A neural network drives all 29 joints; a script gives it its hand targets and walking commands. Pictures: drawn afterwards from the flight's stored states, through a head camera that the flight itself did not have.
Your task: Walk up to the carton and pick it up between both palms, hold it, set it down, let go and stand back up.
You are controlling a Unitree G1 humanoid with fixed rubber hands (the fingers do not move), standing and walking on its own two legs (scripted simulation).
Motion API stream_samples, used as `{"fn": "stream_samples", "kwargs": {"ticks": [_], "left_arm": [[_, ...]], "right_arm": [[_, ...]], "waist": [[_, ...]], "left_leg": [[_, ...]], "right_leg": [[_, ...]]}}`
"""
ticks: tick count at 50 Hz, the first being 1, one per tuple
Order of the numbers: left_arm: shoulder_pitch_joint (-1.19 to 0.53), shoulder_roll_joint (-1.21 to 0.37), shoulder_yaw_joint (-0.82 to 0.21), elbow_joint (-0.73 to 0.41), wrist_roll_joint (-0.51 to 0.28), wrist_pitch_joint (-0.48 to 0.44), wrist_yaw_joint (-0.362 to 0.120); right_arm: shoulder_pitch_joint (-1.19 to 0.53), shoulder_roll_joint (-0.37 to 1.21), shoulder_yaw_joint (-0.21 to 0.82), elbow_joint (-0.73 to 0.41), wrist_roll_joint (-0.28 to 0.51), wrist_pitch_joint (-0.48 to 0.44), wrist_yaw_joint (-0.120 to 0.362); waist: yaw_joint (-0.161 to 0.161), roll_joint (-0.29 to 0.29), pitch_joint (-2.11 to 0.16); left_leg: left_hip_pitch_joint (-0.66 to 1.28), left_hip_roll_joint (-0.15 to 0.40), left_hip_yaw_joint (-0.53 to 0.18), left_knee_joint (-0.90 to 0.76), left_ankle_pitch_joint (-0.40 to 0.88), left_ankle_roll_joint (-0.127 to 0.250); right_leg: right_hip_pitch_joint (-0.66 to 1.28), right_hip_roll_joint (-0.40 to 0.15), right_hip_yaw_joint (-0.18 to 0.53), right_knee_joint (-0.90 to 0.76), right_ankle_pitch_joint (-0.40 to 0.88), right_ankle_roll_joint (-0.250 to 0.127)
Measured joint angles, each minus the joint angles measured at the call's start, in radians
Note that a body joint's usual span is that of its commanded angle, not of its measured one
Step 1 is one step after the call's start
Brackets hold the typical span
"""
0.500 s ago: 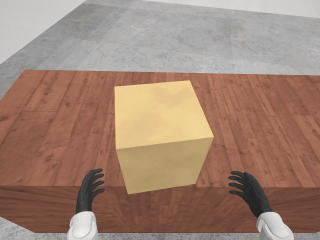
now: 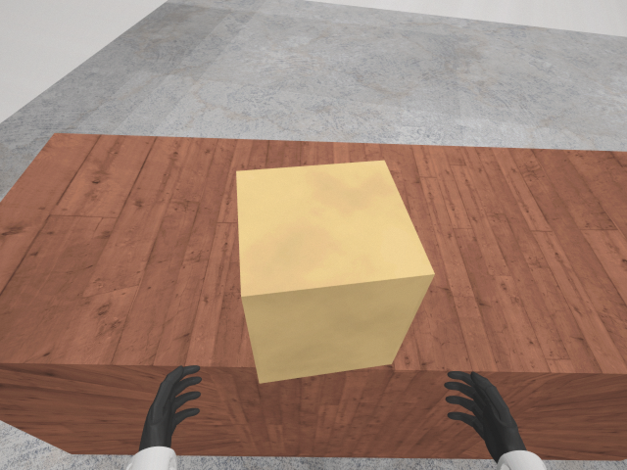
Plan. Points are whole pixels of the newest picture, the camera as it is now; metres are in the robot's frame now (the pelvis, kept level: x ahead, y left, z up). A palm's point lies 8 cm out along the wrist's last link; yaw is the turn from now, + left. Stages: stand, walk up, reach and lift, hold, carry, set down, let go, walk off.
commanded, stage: set down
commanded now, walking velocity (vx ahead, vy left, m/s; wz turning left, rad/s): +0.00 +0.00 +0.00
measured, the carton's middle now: (320, 275) +0.38 +0.00 +0.01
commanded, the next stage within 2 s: let go in 1.22 s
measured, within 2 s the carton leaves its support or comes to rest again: neither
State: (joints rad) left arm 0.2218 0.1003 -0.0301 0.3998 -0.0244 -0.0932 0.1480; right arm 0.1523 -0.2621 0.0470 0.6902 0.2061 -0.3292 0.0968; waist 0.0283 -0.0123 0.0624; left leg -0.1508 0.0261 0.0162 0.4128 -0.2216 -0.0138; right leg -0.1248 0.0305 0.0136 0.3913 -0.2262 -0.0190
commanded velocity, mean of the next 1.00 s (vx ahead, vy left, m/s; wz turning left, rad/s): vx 0.00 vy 0.00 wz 0.00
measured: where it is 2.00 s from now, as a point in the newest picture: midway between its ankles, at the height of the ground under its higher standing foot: outside the picture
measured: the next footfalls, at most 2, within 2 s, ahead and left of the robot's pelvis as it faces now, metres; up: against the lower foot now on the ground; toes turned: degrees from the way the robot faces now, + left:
none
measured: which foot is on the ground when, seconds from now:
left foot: down 0.00-1.00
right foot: down 0.00-1.00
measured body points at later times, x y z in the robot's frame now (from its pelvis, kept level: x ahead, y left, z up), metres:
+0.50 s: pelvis +0.00 +0.01 +0.00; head +0.02 +0.02 +0.45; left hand +0.18 +0.22 -0.08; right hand +0.17 -0.22 -0.08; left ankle +0.00 +0.13 -0.74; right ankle -0.01 -0.11 -0.74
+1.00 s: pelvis +0.00 +0.01 +0.00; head +0.02 +0.02 +0.45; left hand +0.17 +0.23 -0.09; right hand +0.15 -0.22 -0.09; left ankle +0.00 +0.13 -0.74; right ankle -0.01 -0.11 -0.74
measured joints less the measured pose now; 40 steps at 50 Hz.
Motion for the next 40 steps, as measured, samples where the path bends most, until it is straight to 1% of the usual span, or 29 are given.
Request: {"fn": "stream_samples", "kwargs": {"ticks": [3,17,20,30,40], "left_arm": [[0.003,0.005,-0.005,0.003,0.005,0.000,0.000],[0.001,0.023,-0.003,0.031,0.013,0.076,-0.027],[-0.001,0.031,0.000,0.049,0.018,0.089,-0.043],[0.002,0.057,0.004,0.054,0.018,0.128,-0.057],[-0.014,0.074,0.012,0.088,0.026,0.183,-0.087]], "right_arm": [[0.007,0.007,-0.011,0.001,-0.017,0.002,0.001],[0.018,0.025,-0.043,0.023,-0.084,0.047,-0.007],[0.019,0.031,-0.047,0.031,-0.104,0.055,-0.017],[0.030,0.054,-0.066,0.032,-0.143,0.078,-0.026],[0.026,0.070,-0.074,0.048,-0.189,0.104,-0.044]], "waist": [[0.000,0.000,0.001],[0.000,0.006,0.008],[-0.003,0.004,0.013],[-0.005,0.004,0.022],[-0.010,0.003,0.030]], "left_leg": [[-0.001,-0.001,0.002,0.004,-0.003,0.003],[0.006,-0.005,0.014,0.009,-0.011,0.016],[0.010,-0.006,0.015,0.008,-0.012,0.017],[0.014,-0.008,0.020,0.015,-0.018,0.021],[0.028,-0.009,0.026,0.006,-0.016,0.021]], "right_leg": [[0.001,-0.001,0.002,-0.002,0.001,0.003],[0.012,-0.005,0.016,-0.015,0.007,0.016],[0.016,-0.006,0.017,-0.017,0.007,0.018],[0.018,-0.009,0.021,-0.010,0.002,0.021],[0.025,-0.010,0.025,-0.008,0.001,0.021]]}}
